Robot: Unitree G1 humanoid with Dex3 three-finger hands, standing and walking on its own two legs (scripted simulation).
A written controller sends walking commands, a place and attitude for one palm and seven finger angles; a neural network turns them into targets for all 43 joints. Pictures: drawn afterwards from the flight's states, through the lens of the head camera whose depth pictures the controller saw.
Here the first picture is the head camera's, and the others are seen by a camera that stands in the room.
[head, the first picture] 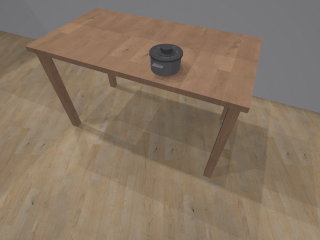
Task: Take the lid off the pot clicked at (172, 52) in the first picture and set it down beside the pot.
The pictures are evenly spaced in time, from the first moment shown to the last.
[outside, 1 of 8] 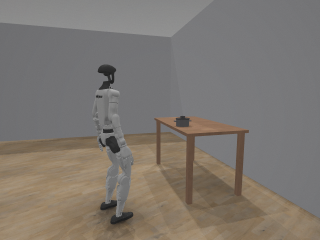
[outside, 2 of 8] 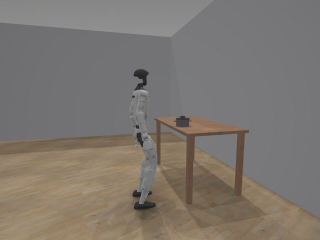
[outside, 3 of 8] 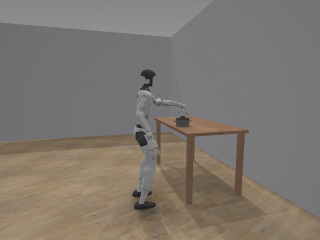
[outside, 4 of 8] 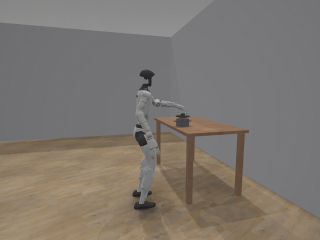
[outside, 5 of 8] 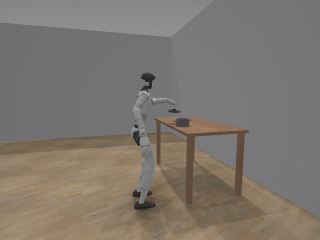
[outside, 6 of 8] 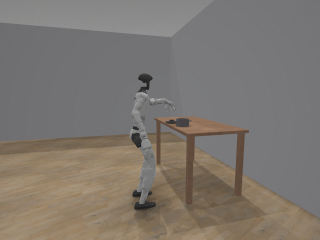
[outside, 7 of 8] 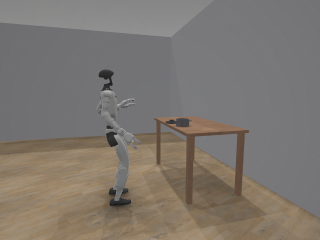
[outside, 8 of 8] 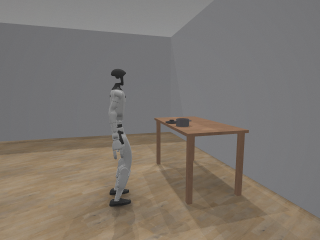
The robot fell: no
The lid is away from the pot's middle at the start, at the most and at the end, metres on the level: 0.00 0.26 0.24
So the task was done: yes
